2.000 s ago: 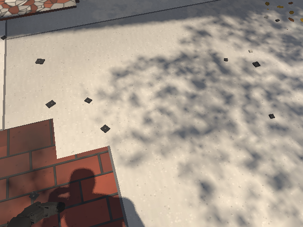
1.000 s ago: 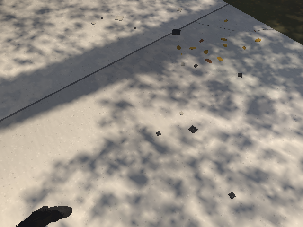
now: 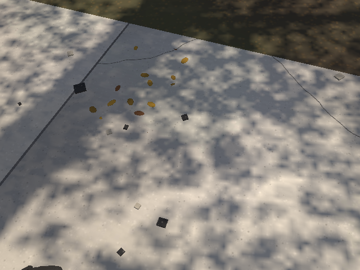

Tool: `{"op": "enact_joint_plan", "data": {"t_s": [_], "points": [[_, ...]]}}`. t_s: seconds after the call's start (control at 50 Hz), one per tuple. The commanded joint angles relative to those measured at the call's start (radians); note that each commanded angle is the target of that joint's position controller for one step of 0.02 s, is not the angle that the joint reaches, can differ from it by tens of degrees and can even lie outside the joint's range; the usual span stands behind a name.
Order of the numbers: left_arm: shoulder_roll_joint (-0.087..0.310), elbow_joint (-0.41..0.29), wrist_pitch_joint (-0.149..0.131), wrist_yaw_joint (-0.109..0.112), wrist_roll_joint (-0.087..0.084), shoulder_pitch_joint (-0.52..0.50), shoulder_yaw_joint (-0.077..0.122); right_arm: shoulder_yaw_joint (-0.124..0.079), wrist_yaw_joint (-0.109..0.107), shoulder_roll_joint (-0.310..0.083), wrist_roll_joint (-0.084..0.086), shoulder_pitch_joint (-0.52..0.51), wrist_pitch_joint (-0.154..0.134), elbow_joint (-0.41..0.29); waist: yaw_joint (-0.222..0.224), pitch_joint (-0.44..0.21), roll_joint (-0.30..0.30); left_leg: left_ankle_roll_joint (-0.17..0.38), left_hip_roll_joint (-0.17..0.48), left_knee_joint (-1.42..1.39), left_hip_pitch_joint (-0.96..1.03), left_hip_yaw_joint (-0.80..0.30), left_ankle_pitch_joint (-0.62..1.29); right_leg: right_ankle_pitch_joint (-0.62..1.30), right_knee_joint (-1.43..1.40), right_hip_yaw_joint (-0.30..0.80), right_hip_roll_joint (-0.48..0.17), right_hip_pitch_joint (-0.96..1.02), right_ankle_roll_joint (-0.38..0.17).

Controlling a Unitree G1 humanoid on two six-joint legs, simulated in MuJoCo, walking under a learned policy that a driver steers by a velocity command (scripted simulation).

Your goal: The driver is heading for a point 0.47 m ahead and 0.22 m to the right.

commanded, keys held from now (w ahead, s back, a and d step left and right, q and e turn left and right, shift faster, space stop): e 0.36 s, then w+e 0.52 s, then e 0.12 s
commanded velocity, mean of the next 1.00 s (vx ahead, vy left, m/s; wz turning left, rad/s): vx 0.21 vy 0.00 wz -0.60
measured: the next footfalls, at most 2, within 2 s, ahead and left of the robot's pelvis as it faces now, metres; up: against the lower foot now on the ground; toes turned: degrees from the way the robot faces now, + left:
left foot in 0.32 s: +0.10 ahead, +0.14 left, +0.00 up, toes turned -16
right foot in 0.80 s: +0.09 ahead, -0.17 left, +0.00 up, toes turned -31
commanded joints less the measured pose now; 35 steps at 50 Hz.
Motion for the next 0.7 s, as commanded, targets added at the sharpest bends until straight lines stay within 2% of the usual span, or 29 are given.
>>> {"op": "enact_joint_plan", "data": {"t_s": [0.02, 0.06, 0.14, 0.2, 0.24, 0.26, 0.3, 0.32, 0.34, 0.36, 0.38, 0.4, 0.42, 0.44, 0.48, 0.54, 0.64, 0.7], "points": [[0.166, -0.062, -0.012, 0.017, -0.004, -0.005, 0.047, -0.028, -0.017, -0.103, -0.009, 0.016, 0.001, -0.059, -0.004, -0.201, -0.133, -0.016, 0.004, 0.053, -0.121, -0.069, 0.089, 0.35, -0.174, 0.279, -0.223, 0.219, -0.189], [0.162, -0.066, -0.009, 0.025, 0.007, -0.018, 0.046, -0.025, -0.017, -0.085, -0.003, 0.044, 0.003, -0.054, -0.016, -0.216, -0.149, -0.032, -0.019, -0.011, -0.078, -0.068, 0.125, 0.336, -0.18, 0.269, -0.201, 0.19, -0.192], [0.172, -0.055, -0.002, 0.037, 0.001, -0.004, 0.052, -0.013, -0.017, -0.055, -0.003, 0.006, 0.003, -0.072, 0.008, -0.215, -0.16, -0.042, -0.038, -0.206, -0.029, -0.089, 0.154, 0.201, -0.168, 0.317, -0.186, 0.176, -0.187], [0.175, -0.053, 0.005, 0.034, 0.003, -0.008, 0.054, -0.014, -0.008, -0.062, 0.003, -0.002, -0.003, -0.082, 0.021, -0.207, -0.182, -0.031, -0.058, -0.308, 0.03, -0.098, 0.155, 0.115, -0.163, 0.385, -0.182, 0.15, -0.182], [0.173, -0.051, 0.01, 0.029, -0.002, -0.01, 0.053, -0.017, 0.001, -0.068, 0.006, 0.005, -0.01, -0.087, 0.023, -0.201, -0.192, -0.016, -0.068, -0.381, 0.059, -0.101, 0.146, 0.11, -0.148, 0.438, -0.18, 0.159, -0.174], [0.171, -0.051, 0.012, 0.028, -0.006, -0.016, 0.052, -0.019, 0.005, -0.068, 0.006, 0.017, -0.014, -0.088, 0.017, -0.199, -0.194, -0.006, -0.072, -0.436, 0.084, -0.1, 0.156, 0.118, -0.136, 0.459, -0.174, 0.162, -0.165], [0.159, -0.052, 0.021, 0.032, -0.02, -0.039, 0.047, -0.026, 0.012, -0.067, 0.003, 0.086, -0.023, -0.07, -0.027, -0.197, -0.182, 0.027, -0.066, -0.654, 0.215, -0.078, 0.302, 0.096, -0.083, 0.453, -0.128, 0.119, -0.114], [0.125, -0.05, 0.021, 0.035, -0.019, -0.008, 0.038, -0.041, 0.008, -0.12, -0.011, 0.119, -0.021, -0.068, -0.02, -0.209, -0.099, 0.074, 0.061, -0.723, 0.321, -0.173, 0.35, -0.046, 0.013, 0.395, -0.069, 0.033, -0.057], [0.082, -0.065, 0.017, 0.036, -0.018, 0.026, 0.029, -0.059, 0.0, -0.216, -0.03, 0.088, -0.01, -0.076, 0.035, -0.162, 0.189, 0.202, 0.272, -0.782, 0.365, -0.413, 0.47, -0.34, 0.216, 0.177, 0.102, -0.173, 0.012], [0.165, -0.062, 0.006, 0.037, -0.004, 0.025, 0.054, -0.052, 0.0, -0.181, -0.053, 0.077, -0.015, -0.093, 0.008, -0.147, 0.235, 0.329, 0.389, -0.813, 0.28, -0.545, 0.527, -0.461, 0.459, 0.134, 0.086, -0.212, 0.061], [0.208, -0.04, 0.006, 0.034, -0.008, 0.05, 0.072, -0.036, -0.009, -0.131, -0.044, 0.031, -0.019, -0.112, 0.027, -0.14, 0.154, 0.313, 0.35, -0.818, 0.272, -0.467, 0.409, -0.376, 0.573, 0.146, 0.041, -0.217, 0.072], [0.196, -0.018, 0.013, 0.032, -0.012, 0.062, 0.073, -0.028, -0.016, -0.097, -0.025, 0.0, -0.019, -0.115, 0.037, -0.118, 0.124, 0.254, 0.274, -0.827, 0.279, -0.376, 0.228, -0.291, 0.602, 0.123, 0.021, -0.242, 0.081], [0.168, -0.009, 0.02, 0.033, -0.007, 0.067, 0.067, -0.025, -0.024, -0.088, -0.003, 0.001, -0.02, -0.116, 0.027, -0.102, 0.136, 0.217, 0.232, -0.839, 0.325, -0.334, 0.116, -0.227, 0.633, 0.106, 0.011, -0.299, 0.093], [0.145, -0.011, 0.021, 0.028, -0.008, 0.055, 0.06, -0.021, -0.031, -0.083, 0.005, 0.028, -0.021, -0.11, 0.006, -0.087, 0.139, 0.214, 0.228, -0.853, 0.354, -0.311, 0.088, -0.194, 0.662, 0.095, -0.003, -0.343, 0.103], [0.114, -0.032, 0.011, 0.017, -0.019, 0.003, 0.047, -0.022, -0.038, -0.091, -0.001, 0.09, -0.024, -0.105, -0.034, -0.074, 0.132, 0.21, 0.215, -0.887, 0.395, -0.255, 0.057, -0.156, 0.62, 0.043, -0.021, -0.375, 0.115], [0.086, -0.061, -0.005, 0.009, -0.017, -0.062, 0.034, -0.032, -0.037, -0.114, -0.003, 0.166, -0.032, -0.093, -0.083, -0.074, 0.13, 0.222, 0.242, -0.911, 0.473, -0.221, 0.065, -0.135, 0.504, 0.021, -0.053, -0.4, 0.128], [0.049, -0.077, -0.022, -0.016, -0.016, -0.072, 0.013, -0.051, -0.017, -0.16, 0.008, 0.168, -0.047, -0.086, -0.076, -0.047, 0.132, 0.218, 0.262, -0.933, 0.381, -0.09, 0.142, -0.116, 0.286, -0.037, -0.091, -0.236, 0.096], [0.058, -0.074, -0.023, -0.027, -0.019, -0.058, 0.012, -0.059, 0.002, -0.177, 0.023, 0.165, -0.053, -0.077, -0.06, -0.038, 0.13, 0.21, 0.27, -0.91, 0.33, -0.031, 0.167, -0.138, 0.185, -0.072, -0.088, -0.113, 0.059]]}}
